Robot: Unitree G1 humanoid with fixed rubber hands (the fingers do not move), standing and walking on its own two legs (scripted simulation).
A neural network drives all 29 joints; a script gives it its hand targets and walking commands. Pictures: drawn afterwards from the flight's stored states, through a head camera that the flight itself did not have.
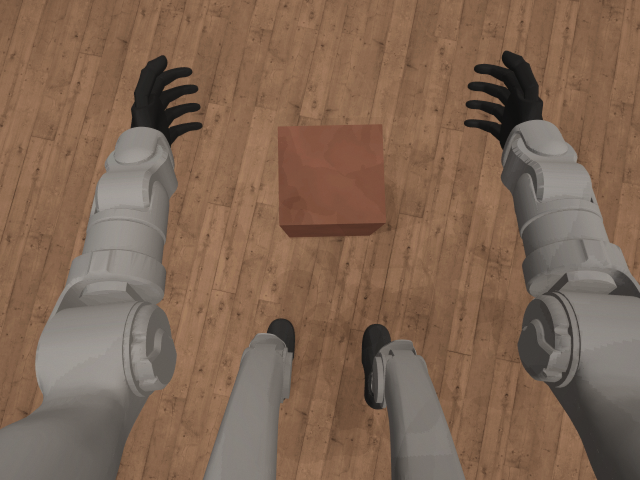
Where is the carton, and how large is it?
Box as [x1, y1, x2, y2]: [278, 124, 385, 236]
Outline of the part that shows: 381,124 278,126 279,225 289,236 369,235 385,222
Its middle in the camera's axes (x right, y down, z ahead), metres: +0.02 -0.12 +0.88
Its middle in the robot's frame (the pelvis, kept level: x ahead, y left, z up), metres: +0.54 +0.02 -0.54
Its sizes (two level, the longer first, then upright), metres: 0.210 0.200 0.250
